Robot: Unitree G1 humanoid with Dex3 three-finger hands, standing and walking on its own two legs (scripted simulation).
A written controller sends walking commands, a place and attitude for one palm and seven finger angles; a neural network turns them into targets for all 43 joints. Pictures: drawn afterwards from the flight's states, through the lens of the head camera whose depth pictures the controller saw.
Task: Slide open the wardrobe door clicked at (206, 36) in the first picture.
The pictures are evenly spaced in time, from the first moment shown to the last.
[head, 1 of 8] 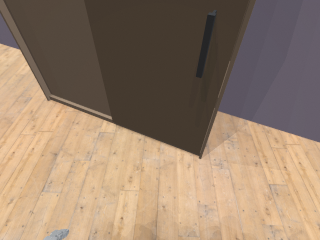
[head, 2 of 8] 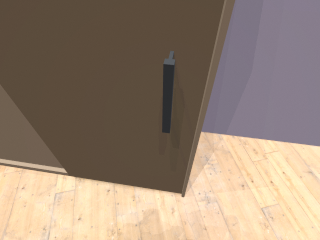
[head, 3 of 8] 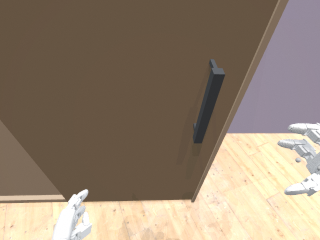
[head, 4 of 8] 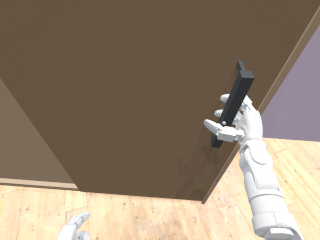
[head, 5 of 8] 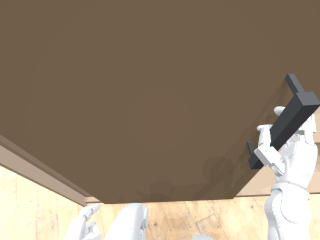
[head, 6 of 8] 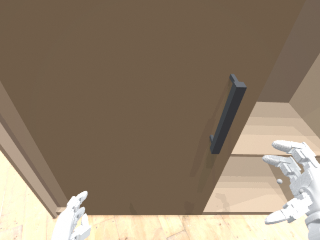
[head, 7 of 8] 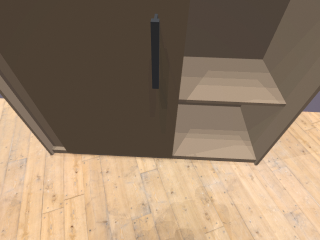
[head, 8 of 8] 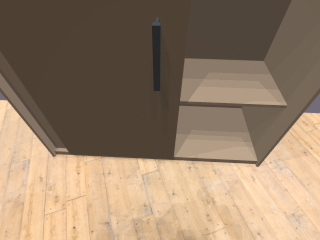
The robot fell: no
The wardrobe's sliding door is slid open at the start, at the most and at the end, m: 0.00 0.59 0.59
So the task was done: yes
